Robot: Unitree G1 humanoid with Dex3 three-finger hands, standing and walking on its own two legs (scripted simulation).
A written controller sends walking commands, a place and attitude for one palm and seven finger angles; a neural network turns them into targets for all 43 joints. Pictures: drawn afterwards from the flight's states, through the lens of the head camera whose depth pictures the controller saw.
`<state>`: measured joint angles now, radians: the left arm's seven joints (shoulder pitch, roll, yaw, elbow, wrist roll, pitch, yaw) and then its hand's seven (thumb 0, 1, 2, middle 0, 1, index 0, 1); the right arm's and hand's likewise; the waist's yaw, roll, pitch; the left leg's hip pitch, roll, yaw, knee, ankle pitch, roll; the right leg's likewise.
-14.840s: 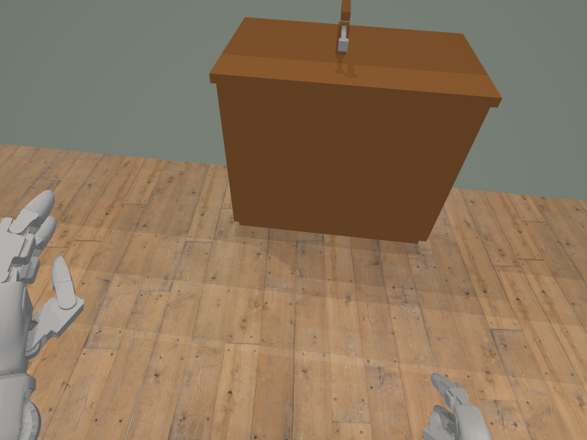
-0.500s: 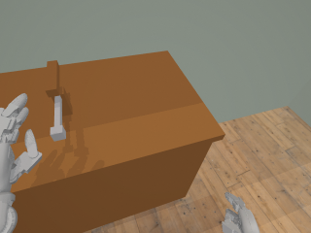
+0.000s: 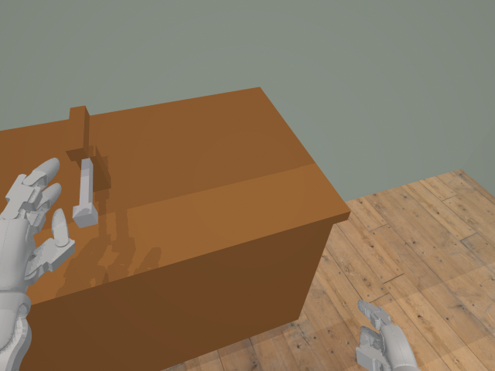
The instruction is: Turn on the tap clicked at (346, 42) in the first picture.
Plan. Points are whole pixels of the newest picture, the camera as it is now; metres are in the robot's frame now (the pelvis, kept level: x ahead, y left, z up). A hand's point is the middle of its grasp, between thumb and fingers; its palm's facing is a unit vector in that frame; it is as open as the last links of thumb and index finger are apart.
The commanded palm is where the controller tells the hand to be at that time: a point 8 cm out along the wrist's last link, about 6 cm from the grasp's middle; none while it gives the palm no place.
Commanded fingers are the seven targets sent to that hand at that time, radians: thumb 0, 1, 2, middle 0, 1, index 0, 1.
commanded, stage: turn the palm inward beside the body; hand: left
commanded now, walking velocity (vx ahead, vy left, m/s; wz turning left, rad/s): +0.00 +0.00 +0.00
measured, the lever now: (85, 215) +0.32 +0.30 +0.09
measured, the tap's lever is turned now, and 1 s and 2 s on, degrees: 0 0 0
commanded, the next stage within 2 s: reach beside the lever's end, fingers flat in 1.96 s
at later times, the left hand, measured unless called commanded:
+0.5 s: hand (79, 263) +0.20 +0.22 +0.16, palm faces +0.44 -0.84 -0.31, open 7.4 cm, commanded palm +0.15 +0.26 +0.17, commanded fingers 0.00 0.90 0.90 -0.20 -0.30 -0.20 -0.30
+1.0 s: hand (81, 283) +0.18 +0.21 +0.15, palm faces +0.49 -0.84 -0.21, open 7.4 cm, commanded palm +0.13 +0.25 +0.16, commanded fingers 0.00 0.90 0.90 -0.20 -0.30 -0.20 -0.30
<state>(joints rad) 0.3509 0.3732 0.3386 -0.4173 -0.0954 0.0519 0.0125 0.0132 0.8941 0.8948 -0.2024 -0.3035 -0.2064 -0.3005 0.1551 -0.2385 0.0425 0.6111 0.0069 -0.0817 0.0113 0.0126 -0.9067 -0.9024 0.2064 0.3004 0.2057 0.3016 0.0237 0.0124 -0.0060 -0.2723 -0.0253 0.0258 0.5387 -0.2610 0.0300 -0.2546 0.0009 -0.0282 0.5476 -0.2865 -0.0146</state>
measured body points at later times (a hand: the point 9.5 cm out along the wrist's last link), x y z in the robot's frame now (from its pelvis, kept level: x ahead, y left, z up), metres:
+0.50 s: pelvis +0.00 -0.05 -0.01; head -0.01 -0.06 +0.44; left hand +0.17 +0.26 +0.17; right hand +0.21 -0.26 -0.09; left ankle +0.02 +0.10 -0.73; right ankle +0.00 -0.11 -0.73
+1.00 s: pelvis +0.00 -0.03 -0.01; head -0.02 -0.06 +0.43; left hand +0.15 +0.26 +0.16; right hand +0.22 -0.23 -0.08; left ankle +0.02 +0.10 -0.73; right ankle +0.00 -0.11 -0.73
